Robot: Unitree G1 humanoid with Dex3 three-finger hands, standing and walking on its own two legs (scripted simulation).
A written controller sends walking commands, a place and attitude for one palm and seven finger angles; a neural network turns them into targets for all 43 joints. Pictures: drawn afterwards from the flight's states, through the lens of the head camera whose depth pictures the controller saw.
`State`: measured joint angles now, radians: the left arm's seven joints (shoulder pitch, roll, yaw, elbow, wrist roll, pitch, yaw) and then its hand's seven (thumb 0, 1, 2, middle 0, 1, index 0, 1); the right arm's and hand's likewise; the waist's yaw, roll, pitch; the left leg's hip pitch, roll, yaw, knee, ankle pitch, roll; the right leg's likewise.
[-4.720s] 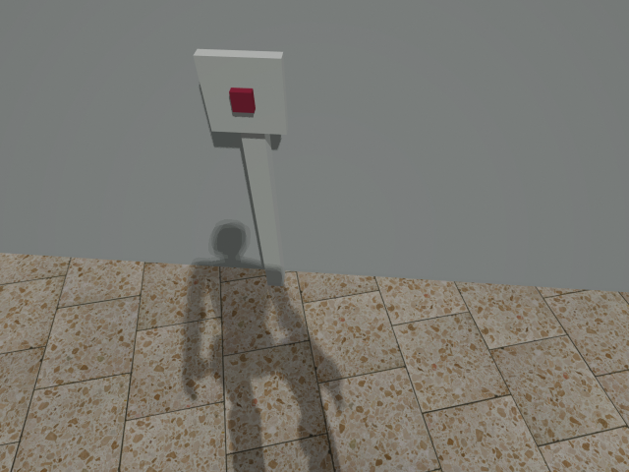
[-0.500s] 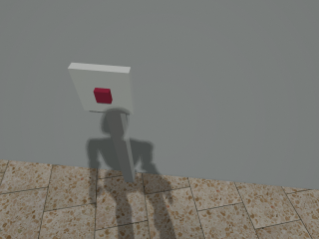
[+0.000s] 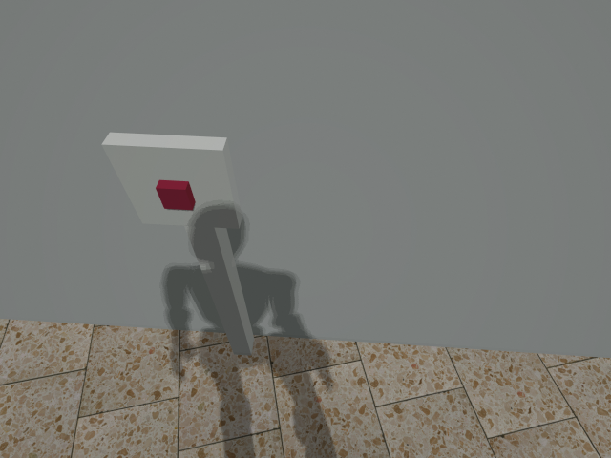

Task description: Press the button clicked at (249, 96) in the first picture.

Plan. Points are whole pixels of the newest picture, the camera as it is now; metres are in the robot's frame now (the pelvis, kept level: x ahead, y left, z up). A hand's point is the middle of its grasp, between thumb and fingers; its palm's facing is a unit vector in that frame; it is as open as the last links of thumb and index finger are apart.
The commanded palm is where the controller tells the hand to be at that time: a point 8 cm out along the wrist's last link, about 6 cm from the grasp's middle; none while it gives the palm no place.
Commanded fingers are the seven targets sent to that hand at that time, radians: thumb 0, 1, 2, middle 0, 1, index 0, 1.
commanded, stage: come to a stop and stand still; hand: left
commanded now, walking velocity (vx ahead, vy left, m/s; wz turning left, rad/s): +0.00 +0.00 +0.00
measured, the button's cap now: (176, 193) +0.49 +0.24 +0.04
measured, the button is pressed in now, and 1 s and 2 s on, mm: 0 0 0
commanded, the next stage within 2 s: look again from close up in 0.44 s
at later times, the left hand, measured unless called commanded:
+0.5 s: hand out of the picture +0.03 +0.16 -0.17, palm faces +0.00 -0.98 -0.22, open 7.4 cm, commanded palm none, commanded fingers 0.00 0.90 0.90 -0.20 -0.30 -0.20 -0.30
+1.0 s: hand out of the picture +0.01 +0.15 -0.17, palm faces +0.02 -0.98 -0.20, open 7.4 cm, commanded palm none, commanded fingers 0.00 0.90 0.90 -0.20 -0.30 -0.20 -0.30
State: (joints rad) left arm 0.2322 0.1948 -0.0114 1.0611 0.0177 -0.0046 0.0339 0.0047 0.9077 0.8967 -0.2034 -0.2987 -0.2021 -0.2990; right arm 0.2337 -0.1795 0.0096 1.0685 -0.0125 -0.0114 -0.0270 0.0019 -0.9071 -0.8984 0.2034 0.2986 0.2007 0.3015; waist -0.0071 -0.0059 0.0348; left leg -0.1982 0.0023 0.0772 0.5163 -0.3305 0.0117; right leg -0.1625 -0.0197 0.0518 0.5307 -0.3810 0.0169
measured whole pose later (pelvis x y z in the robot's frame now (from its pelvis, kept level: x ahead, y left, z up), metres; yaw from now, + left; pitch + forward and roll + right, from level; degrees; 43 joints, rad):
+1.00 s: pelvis +0.01 -0.03 +0.00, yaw +1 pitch +1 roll +1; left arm 0.26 0.18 0.00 1.10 0.02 -0.01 0.03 0.00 0.91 0.90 -0.20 -0.30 -0.20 -0.30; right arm 0.23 -0.16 0.01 1.13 -0.01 -0.01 -0.04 0.00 -0.90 -0.90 0.20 0.30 0.20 0.30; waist 0.00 -0.02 0.03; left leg -0.17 0.04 0.05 0.46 -0.31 -0.03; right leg -0.12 0.02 0.02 0.47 -0.36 -0.02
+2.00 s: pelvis -0.08 -0.01 -0.06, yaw +3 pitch +11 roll -2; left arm 0.42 0.24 0.15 -0.03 -0.26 -0.34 -0.26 0.02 0.90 0.90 -1.17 -1.35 -1.17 -1.35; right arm 0.31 -0.21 0.02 0.57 0.03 -0.19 -0.06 0.01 -0.90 -0.90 0.21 0.30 0.20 0.30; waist -0.03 0.03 -0.12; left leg -0.82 0.04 -0.01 1.05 -0.43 0.01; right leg -0.73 -0.01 -0.07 1.02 -0.49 0.00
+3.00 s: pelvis -0.05 +0.00 -0.04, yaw +4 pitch +8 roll -2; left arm 0.34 0.29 0.24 -0.02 -0.32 -0.23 -0.36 0.02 0.90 0.90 -1.30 -1.50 -1.30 -1.50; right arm 0.27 -0.26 0.03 0.54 0.04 -0.20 -0.06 0.01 -0.90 -0.90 0.21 0.30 0.20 0.30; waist -0.02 0.03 -0.10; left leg -0.62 0.03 -0.01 0.90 -0.42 0.01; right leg -0.52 -0.01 -0.07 0.85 -0.46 0.00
